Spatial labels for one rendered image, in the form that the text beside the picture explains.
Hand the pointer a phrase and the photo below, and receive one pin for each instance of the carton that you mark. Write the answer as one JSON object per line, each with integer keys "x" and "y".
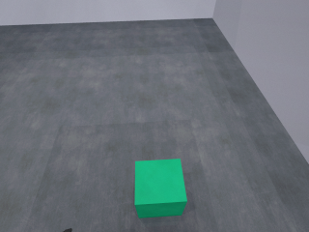
{"x": 159, "y": 189}

